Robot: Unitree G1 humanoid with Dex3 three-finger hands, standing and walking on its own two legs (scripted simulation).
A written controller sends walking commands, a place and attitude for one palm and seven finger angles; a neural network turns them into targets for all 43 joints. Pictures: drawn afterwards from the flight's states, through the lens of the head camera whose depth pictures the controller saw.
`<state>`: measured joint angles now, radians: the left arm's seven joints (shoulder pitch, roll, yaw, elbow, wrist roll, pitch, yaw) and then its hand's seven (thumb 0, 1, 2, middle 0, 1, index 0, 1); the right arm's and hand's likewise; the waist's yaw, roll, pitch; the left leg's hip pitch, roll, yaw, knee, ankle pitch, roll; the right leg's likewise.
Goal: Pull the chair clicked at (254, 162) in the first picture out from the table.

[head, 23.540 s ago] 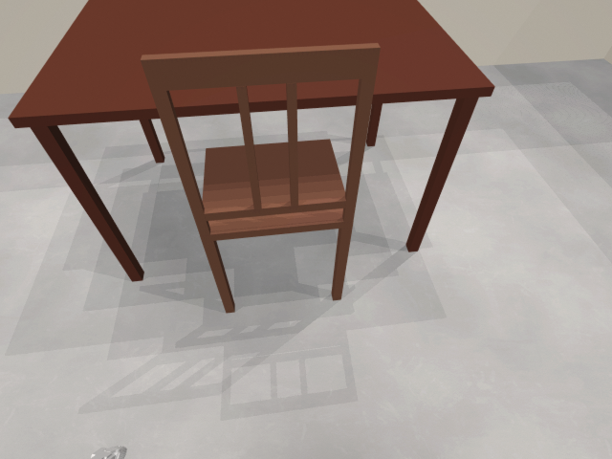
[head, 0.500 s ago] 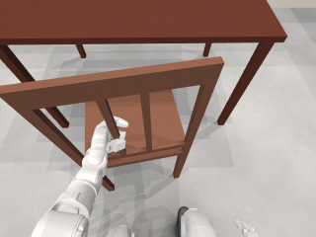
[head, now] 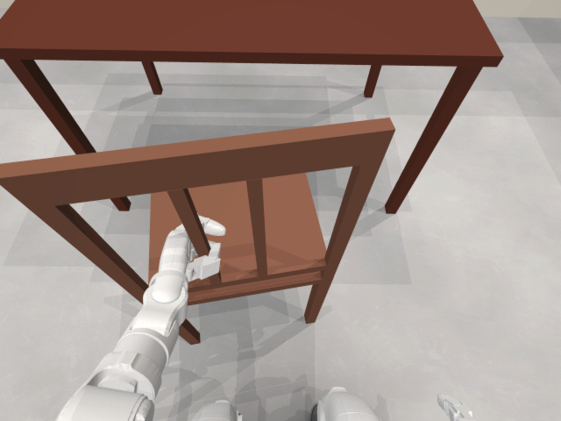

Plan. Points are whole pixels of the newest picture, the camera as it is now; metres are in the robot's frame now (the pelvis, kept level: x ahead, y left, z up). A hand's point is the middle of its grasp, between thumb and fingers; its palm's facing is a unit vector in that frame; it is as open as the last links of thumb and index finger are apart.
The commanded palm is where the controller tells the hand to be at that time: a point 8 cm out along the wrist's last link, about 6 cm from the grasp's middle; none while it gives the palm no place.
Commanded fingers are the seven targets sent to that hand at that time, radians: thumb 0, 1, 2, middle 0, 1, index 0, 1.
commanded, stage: step backward, pulling the chair out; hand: left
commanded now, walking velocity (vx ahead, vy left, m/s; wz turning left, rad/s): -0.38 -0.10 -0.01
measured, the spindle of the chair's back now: (201, 243) +0.38 +0.14 -0.05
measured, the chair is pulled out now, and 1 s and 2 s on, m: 0.31 0.54 0.65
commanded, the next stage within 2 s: stop walking, hand still on the chair in 0.84 s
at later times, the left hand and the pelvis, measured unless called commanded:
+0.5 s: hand (203, 325) +0.25 +0.12 -0.06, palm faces -0.04 -0.98 -0.18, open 5.2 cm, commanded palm +0.24 +0.17 -0.06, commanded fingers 0.00 0.90 0.90 -0.50 -1.45 -0.50 -1.45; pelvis -0.11 +0.01 +0.00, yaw -2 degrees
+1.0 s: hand out of the picture +0.11 +0.12 -0.05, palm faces -0.04 -0.98 -0.17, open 5.2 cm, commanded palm +0.09 +0.17 -0.04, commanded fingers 0.00 0.90 0.90 -0.50 -1.45 -0.50 -1.45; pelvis -0.25 +0.01 +0.01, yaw -3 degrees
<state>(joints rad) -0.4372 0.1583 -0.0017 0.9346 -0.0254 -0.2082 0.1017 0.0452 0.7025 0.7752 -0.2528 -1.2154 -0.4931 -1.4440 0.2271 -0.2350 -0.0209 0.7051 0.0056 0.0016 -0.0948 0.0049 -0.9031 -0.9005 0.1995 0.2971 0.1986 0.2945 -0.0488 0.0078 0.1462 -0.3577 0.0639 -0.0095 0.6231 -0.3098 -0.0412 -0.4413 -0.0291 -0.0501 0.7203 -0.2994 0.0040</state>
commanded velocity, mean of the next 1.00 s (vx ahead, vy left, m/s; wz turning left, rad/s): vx -0.28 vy -0.04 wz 0.02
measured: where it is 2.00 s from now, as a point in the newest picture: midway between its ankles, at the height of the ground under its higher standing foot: outside the picture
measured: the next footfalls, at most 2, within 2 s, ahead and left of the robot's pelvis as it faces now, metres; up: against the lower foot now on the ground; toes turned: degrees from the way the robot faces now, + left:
right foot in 0.02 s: +0.04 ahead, -0.13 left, +0.00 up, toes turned -3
left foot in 0.32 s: -0.03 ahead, +0.16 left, +0.00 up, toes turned +0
